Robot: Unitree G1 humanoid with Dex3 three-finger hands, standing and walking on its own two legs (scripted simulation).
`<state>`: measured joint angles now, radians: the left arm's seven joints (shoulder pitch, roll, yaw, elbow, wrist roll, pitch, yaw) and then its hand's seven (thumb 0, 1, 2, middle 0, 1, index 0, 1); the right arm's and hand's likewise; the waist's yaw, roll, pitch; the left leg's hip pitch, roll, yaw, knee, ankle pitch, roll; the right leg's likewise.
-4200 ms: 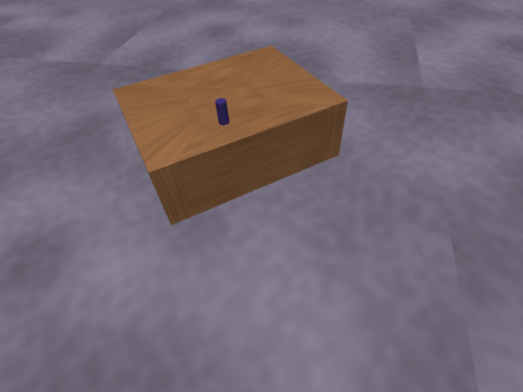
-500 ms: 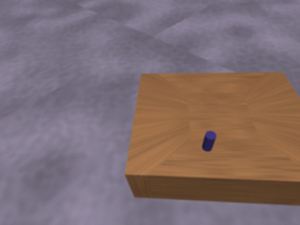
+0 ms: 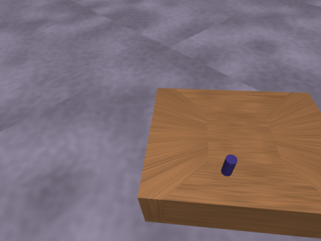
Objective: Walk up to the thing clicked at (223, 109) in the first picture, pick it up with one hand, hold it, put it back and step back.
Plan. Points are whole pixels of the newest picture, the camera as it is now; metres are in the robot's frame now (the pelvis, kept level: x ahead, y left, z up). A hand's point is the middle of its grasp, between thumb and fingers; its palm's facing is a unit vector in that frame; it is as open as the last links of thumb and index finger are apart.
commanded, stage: walk up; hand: right
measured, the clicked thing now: (228, 165) +0.53 -0.26 -0.36
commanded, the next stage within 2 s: stand in 0.86 s
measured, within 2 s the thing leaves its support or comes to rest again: neither
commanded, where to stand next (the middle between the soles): +0.07 +0.00 m, yaw -2 degrees
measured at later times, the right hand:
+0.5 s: hand out of the picture +0.09 -0.26 -0.16, palm faces -0.01 +0.95 -0.33, open 7.3 cm
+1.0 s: hand out of the picture +0.09 -0.26 -0.15, palm faces -0.01 +0.94 -0.33, open 7.3 cm
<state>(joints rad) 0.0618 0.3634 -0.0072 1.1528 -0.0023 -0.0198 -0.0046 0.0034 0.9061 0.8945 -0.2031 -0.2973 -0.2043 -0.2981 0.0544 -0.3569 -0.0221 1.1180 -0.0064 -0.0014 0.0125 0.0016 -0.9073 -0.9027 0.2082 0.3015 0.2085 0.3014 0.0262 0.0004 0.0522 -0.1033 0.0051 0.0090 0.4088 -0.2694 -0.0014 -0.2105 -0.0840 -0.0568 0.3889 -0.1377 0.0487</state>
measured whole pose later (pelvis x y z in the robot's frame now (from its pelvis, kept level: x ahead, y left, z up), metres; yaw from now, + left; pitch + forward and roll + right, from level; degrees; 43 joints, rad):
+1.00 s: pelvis +0.01 -0.01 +0.00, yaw +0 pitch -2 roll +0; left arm 0.07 0.35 0.00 1.14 0.01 -0.01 0.00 0.00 0.91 0.89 -0.20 -0.30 -0.20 -0.30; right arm 0.10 -0.35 -0.02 1.13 -0.01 0.00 0.01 0.00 -0.91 -0.90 0.21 0.30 0.21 0.30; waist 0.00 0.01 0.04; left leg -0.04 0.01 0.01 0.32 -0.24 -0.02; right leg -0.17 -0.07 -0.06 0.34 -0.13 0.04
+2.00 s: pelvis +0.01 -0.03 +0.00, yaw +0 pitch -2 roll +0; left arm 0.10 0.35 0.00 1.15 0.01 -0.01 -0.01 0.00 0.91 0.89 -0.20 -0.30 -0.20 -0.30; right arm 0.14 -0.36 0.00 1.14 -0.02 -0.01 0.01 0.00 -0.91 -0.90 0.21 0.30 0.21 0.30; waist 0.01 0.02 0.05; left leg -0.04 0.05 0.00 0.31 -0.23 -0.04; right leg -0.17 -0.04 -0.07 0.34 -0.13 0.01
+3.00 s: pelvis +0.01 -0.03 +0.00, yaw -1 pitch -2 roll +0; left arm 0.10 0.35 0.00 1.14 0.01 -0.01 -0.01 0.00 0.91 0.89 -0.20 -0.30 -0.20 -0.30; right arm 0.13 -0.36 0.00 1.12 -0.02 -0.01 0.00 0.00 -0.91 -0.90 0.21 0.30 0.21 0.30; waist 0.01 0.02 0.04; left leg -0.03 0.05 0.01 0.30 -0.24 -0.04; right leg -0.17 -0.04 -0.06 0.35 -0.14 0.01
